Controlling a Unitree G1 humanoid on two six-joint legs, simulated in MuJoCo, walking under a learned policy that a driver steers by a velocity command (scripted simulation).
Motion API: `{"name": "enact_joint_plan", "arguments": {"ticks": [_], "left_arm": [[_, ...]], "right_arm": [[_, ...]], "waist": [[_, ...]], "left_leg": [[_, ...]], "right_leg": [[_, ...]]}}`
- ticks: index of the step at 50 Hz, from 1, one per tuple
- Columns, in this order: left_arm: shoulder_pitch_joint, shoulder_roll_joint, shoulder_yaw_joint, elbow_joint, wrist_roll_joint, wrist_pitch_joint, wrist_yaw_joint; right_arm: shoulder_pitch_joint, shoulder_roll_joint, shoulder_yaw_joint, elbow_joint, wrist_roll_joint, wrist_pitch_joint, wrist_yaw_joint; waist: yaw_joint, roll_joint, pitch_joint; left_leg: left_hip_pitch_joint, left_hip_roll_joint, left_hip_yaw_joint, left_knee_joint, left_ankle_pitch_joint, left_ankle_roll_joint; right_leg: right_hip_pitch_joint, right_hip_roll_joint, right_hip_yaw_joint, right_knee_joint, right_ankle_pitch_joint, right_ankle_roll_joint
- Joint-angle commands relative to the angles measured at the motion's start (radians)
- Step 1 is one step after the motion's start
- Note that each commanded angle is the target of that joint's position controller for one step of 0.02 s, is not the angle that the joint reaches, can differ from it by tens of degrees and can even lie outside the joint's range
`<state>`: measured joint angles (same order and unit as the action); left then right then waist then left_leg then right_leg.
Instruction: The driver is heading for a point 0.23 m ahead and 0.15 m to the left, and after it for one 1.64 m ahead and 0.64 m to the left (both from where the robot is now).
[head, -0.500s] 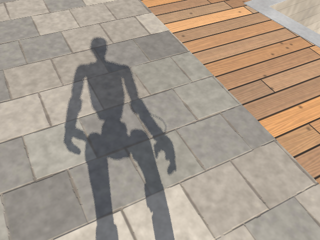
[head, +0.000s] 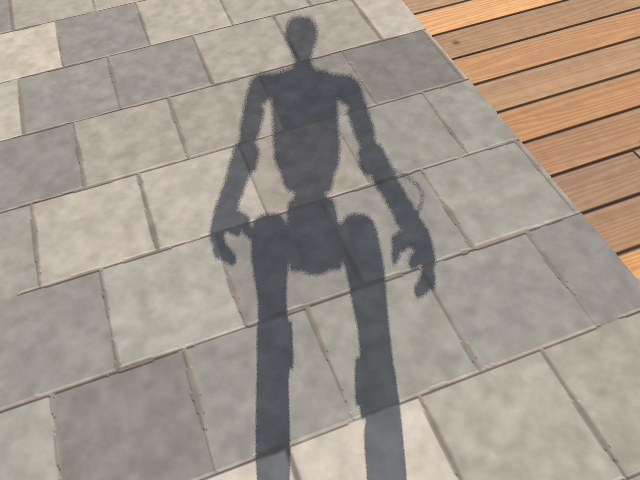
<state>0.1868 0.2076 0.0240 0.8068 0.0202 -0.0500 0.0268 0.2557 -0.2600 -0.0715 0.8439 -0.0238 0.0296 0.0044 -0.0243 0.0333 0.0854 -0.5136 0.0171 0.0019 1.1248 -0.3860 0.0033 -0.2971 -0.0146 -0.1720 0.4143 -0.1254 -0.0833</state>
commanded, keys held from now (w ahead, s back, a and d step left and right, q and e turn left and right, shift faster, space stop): q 0.92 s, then no key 0.08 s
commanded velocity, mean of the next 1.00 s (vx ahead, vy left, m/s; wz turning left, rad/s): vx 0.02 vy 0.00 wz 0.55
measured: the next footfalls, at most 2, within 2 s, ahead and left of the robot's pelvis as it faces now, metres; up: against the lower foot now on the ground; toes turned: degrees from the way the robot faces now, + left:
left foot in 0.28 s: +0.05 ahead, +0.12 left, +0.00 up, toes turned +14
right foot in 0.74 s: +0.12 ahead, -0.07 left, +0.00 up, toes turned +29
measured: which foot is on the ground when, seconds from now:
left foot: up 0.00-0.26, down 0.28-0.74, up 0.76-1.00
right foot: down 0.00-0.28, up 0.30-0.72, down 0.74-1.00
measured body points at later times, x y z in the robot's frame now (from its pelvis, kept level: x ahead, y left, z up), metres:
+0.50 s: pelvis +0.02 +0.03 +0.00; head +0.05 +0.07 +0.45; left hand +0.05 +0.33 -0.13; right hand +0.21 -0.20 -0.10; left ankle +0.01 +0.11 -0.74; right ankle +0.06 -0.10 -0.67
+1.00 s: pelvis +0.03 +0.00 +0.00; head +0.07 -0.01 +0.45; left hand -0.01 +0.29 -0.09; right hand +0.28 -0.17 -0.12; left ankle -0.07 +0.09 -0.67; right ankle +0.08 -0.08 -0.74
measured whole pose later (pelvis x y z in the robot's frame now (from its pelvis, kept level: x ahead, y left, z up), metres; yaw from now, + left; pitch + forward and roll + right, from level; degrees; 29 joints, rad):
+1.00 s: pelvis +0.03 +0.00 +0.00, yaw +34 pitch +0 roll +1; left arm 0.20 0.24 0.03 0.68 0.02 0.01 0.03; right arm 0.20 -0.32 -0.09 0.72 -0.01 0.08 0.05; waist 0.00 0.04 0.07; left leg -0.43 -0.06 -0.06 1.01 -0.43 -0.05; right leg -0.20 -0.03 -0.10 0.43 -0.23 -0.04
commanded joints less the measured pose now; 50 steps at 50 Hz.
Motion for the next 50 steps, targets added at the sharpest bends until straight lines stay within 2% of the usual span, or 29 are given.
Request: {"name": "enact_joint_plan", "arguments": {"ticks": [1, 4, 9, 11, 12, 13, 14, 15, 16, 17, 18, 19, 20, 21, 23, 27, 31, 34, 36, 37, 38, 39, 40, 41, 42, 43, 44, 47, 50], "left_arm": [[-0.005, 0.117, 0.03, -0.054, 0.006, -0.005, 0.009], [0.01, 0.138, 0.038, -0.05, 0.007, 0.01, 0.011], [0.044, 0.185, 0.057, -0.044, 0.013, 0.035, -0.002], [0.042, 0.205, 0.065, -0.042, 0.009, 0.045, -0.006], [0.038, 0.213, 0.069, -0.039, 0.004, 0.051, -0.008], [0.069, 0.204, 0.071, -0.027, 0.008, 0.058, -0.01], [0.102, 0.154, 0.063, -0.034, 0.011, 0.067, -0.018], [0.019, 0.107, 0.047, -0.112, -0.003, 0.077, -0.011], [-0.029, 0.144, 0.051, -0.108, 0.011, 0.092, -0.007], [-0.007, 0.131, 0.051, -0.099, -0.002, 0.096, -0.012], [0.011, 0.129, 0.052, -0.086, -0.012, 0.088, -0.014], [0.017, 0.149, 0.059, -0.083, 0.001, 0.082, -0.013], [0.037, 0.159, 0.062, -0.071, 0.015, 0.08, -0.015], [0.043, 0.157, 0.063, -0.072, 0.015, 0.082, -0.016], [0.03, 0.141, 0.058, -0.083, 0.005, 0.088, -0.016], [-0.018, 0.133, 0.051, -0.114, 0.001, 0.096, -0.009], [-0.033, 0.133, 0.044, -0.14, -0.007, 0.087, -0.004], [0.003, 0.139, 0.042, -0.15, -0.017, 0.075, 0.002], [0.081, 0.131, 0.04, -0.138, -0.014, 0.061, 0.011], [0.106, 0.186, 0.051, -0.137, -0.001, 0.052, 0.022], [0.07, 0.287, 0.067, -0.162, 0.009, 0.053, 0.026], [0.049, 0.306, 0.076, -0.167, 0.012, 0.06, 0.016], [0.027, 0.238, 0.059, -0.18, 0.007, 0.059, 0.009], [-0.029, 0.186, 0.045, -0.187, -0.001, 0.057, 0.005], [-0.07, 0.17, 0.039, -0.198, 0.001, 0.058, 0.006], [-0.075, 0.17, 0.039, -0.202, 0.002, 0.055, 0.012], [-0.057, 0.17, 0.04, -0.2, 0.004, 0.054, 0.014], [0.033, 0.181, 0.048, -0.175, 0.002, 0.05, 0.014], [0.056, 0.199, 0.056, -0.157, 0.003, 0.048, 0.005]], "right_arm": [[0.103, -0.037, -0.013, -0.035, -0.009, 0.029, 0.01], [0.017, -0.032, -0.005, -0.078, -0.011, 0.039, 0.028], [-0.057, -0.048, -0.004, -0.138, -0.001, 0.038, 0.038], [-0.057, -0.048, -0.005, -0.157, 0.005, 0.03, 0.039], [-0.033, -0.045, -0.004, -0.156, 0.005, 0.021, 0.037], [0.005, -0.064, -0.009, -0.145, 0.004, 0.008, 0.031], [0.042, -0.147, -0.026, -0.143, -0.009, -0.008, 0.017], [0.058, -0.284, -0.062, -0.152, -0.002, -0.007, 0.01], [0.107, -0.243, -0.062, -0.138, 0.0, -0.004, 0.0], [0.06, -0.204, -0.049, -0.144, 0.006, -0.001, -0.007], [-0.016, -0.176, -0.039, -0.158, 0.007, 0.004, -0.009], [-0.069, -0.159, -0.033, -0.176, 0.017, 0.004, -0.012], [-0.09, -0.136, -0.027, -0.187, 0.018, 0.002, -0.011], [-0.076, -0.133, -0.025, -0.189, 0.021, -0.001, -0.007], [-0.041, -0.15, -0.031, -0.182, 0.021, -0.008, -0.003], [0.006, -0.174, -0.041, -0.177, 0.011, -0.003, -0.004], [-0.007, -0.196, -0.05, -0.187, 0.003, 0.006, 0.005], [-0.045, -0.2, -0.054, -0.197, 0.003, 0.01, 0.013], [-0.103, -0.19, -0.051, -0.208, 0.018, 0.013, 0.013], [-0.101, -0.15, -0.04, -0.22, 0.026, 0.009, 0.009], [-0.046, -0.063, -0.021, -0.234, 0.031, 0.005, 0.006], [-0.045, -0.151, -0.041, -0.228, -0.006, 0.01, 0.0], [-0.044, -0.183, -0.054, -0.214, -0.013, 0.014, 0.005], [-0.027, -0.176, -0.057, -0.19, -0.009, 0.019, 0.013], [-0.001, -0.169, -0.057, -0.175, -0.002, 0.025, 0.023], [0.011, -0.16, -0.054, -0.169, 0.001, 0.03, 0.033], [0.008, -0.152, -0.05, -0.166, 0.006, 0.033, 0.04], [-0.064, -0.129, -0.037, -0.191, 0.011, 0.041, 0.045], [-0.087, -0.099, -0.02, -0.201, 0.012, 0.046, 0.042]], "waist": [[-0.024, -0.154, -0.121], [0.001, -0.152, -0.108], [0.039, -0.147, -0.123], [0.036, -0.146, -0.127], [0.017, -0.125, -0.132], [0.006, -0.068, -0.138], [0.007, 0.145, -0.13], [-0.018, 0.332, -0.054], [-0.047, 0.148, -0.068], [-0.01, 0.111, -0.081], [0.028, 0.083, -0.073], [0.043, 0.095, -0.086], [0.047, 0.088, -0.12], [0.045, 0.066, -0.147], [0.032, 0.043, -0.155], [-0.004, 0.081, -0.132], [-0.011, 0.093, -0.132], [0.008, 0.105, -0.144], [0.066, 0.087, -0.146], [0.066, -0.001, -0.151], [0.024, -0.244, -0.152], [0.034, -0.265, -0.121], [0.016, -0.175, -0.096], [-0.011, -0.13, -0.067], [-0.028, -0.142, -0.069], [-0.025, -0.178, -0.078], [-0.01, -0.18, -0.088], [0.045, -0.171, -0.107], [0.058, -0.192, -0.12]], "left_leg": [[0.051, 0.036, 0.004, -0.04, 0.068, -0.01], [0.06, 0.047, 0.027, -0.181, 0.09, -0.01], [0.129, 0.025, 0.081, -0.341, -0.002, 0.013], [0.177, 0.012, 0.096, -0.441, -0.011, 0.031], [0.244, -0.002, 0.103, -0.548, 0.049, 0.044], [0.322, -0.004, 0.059, -0.667, 0.127, 0.059], [0.385, 0.17, -0.199, -0.84, 0.212, 0.097], [0.378, 0.374, -0.526, -0.874, 0.48, 0.255], [0.39, 0.359, -0.446, -0.835, 0.561, 0.305], [0.373, 0.301, -0.361, -0.821, 0.552, 0.293], [0.358, 0.235, -0.295, -0.825, 0.509, 0.252], [0.375, 0.195, -0.264, -0.817, 0.524, 0.229], [0.39, 0.172, -0.24, -0.801, 0.602, 0.228], [0.405, 0.169, -0.238, -0.788, 0.645, 0.231], [0.43, 0.169, -0.257, -0.781, 0.638, 0.238], [0.432, 0.171, -0.332, -0.779, 0.508, 0.252], [0.367, 0.154, -0.392, -0.751, 0.485, 0.246], [0.327, 0.136, -0.449, -0.721, 0.537, 0.216], [0.249, 0.08, -0.449, -0.672, 0.465, 0.147], [0.155, 0.016, -0.401, -0.594, 0.289, 0.085], [-0.012, -0.146, -0.198, -0.381, -0.06, 0.023], [-0.043, -0.161, -0.096, -0.19, -0.221, 0.009], [-0.017, -0.118, -0.126, -0.076, -0.18, 0.006], [-0.004, -0.103, -0.121, -0.016, -0.112, -0.001], [-0.003, -0.099, -0.101, 0.024, -0.057, -0.014], [-0.022, -0.096, -0.083, 0.044, -0.031, -0.029], [-0.03, -0.093, -0.067, 0.037, -0.022, -0.044], [-0.051, -0.08, -0.05, -0.047, -0.031, -0.067], [0.023, -0.071, -0.04, -0.202, -0.073, -0.057]], "right_leg": [[0.007, -0.28, 0.135, -0.19, 0.18, -0.138], [0.018, -0.289, 0.112, -0.198, 0.023, -0.136], [0.069, -0.335, 0.097, -0.137, -0.037, -0.128], [0.089, -0.344, 0.085, -0.082, -0.013, -0.101], [0.073, -0.331, 0.055, -0.026, -0.007, -0.066], [0.036, -0.3, 0.023, 0.058, -0.037, -0.006], [-0.075, -0.2, -0.065, 0.293, -0.192, 0.071], [-0.323, -0.002, -0.024, 0.452, -0.513, 0.127], [-0.334, -0.026, 0.116, 0.614, -0.502, 0.13], [-0.325, -0.028, 0.156, 0.656, -0.423, 0.127], [-0.314, -0.036, 0.181, 0.638, -0.335, 0.119], [-0.312, -0.029, 0.181, 0.636, -0.28, 0.114], [-0.29, -0.016, 0.173, 0.661, -0.253, 0.114], [-0.278, -0.007, 0.176, 0.673, -0.247, 0.117], [-0.282, -0.005, 0.185, 0.632, -0.247, 0.126], [-0.271, 0.006, 0.2, 0.496, -0.27, 0.128], [-0.169, 0.037, 0.2, 0.377, -0.292, 0.112], [-0.058, 0.064, 0.198, 0.253, -0.293, 0.091], [0.108, 0.067, 0.194, 0.008, -0.153, 0.076], [0.206, -0.055, 0.302, -0.118, -0.154, 0.051], [0.29, -0.328, 0.579, -0.202, -0.122, -0.029], [0.156, -0.414, 0.649, -0.182, 0.016, -0.142], [0.112, -0.378, 0.586, -0.168, 0.079, -0.163], [0.084, -0.307, 0.472, -0.153, 0.104, -0.136], [0.096, -0.243, 0.378, -0.141, 0.13, -0.102], [0.132, -0.214, 0.322, -0.127, 0.195, -0.095], [0.164, -0.2, 0.283, -0.114, 0.251, -0.095], [0.26, -0.228, 0.262, -0.087, 0.318, -0.119], [0.267, -0.247, 0.249, -0.063, 0.328, -0.128]]}}
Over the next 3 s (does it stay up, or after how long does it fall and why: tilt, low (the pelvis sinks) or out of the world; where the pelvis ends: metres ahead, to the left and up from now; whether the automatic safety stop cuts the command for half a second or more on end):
stays up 0.42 0.25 0.00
